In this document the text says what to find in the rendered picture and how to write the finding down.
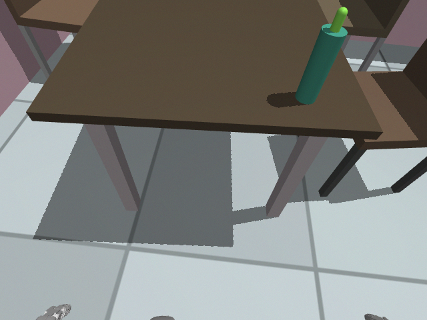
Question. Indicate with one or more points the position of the chair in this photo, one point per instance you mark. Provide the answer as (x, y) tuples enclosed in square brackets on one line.
[(369, 18), (59, 15), (399, 102)]

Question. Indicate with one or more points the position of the left robot hand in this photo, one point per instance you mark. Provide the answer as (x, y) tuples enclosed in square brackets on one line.
[(56, 313)]

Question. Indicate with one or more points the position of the bottle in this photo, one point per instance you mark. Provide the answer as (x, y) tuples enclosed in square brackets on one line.
[(326, 48)]

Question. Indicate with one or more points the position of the table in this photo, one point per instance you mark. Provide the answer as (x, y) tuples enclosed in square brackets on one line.
[(211, 65)]

